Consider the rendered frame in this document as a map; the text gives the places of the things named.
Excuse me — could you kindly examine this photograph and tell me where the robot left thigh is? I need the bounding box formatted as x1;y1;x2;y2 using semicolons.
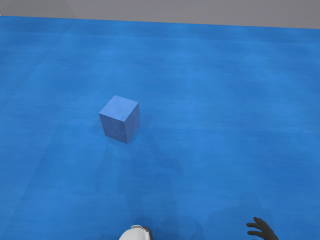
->
119;228;150;240

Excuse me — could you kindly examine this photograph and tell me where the right robot hand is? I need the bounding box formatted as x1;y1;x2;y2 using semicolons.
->
246;217;279;240

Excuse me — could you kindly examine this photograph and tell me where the left robot shin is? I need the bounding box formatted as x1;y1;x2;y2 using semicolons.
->
131;225;145;230

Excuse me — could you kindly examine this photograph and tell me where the carton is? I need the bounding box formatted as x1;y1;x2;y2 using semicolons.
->
99;95;140;144

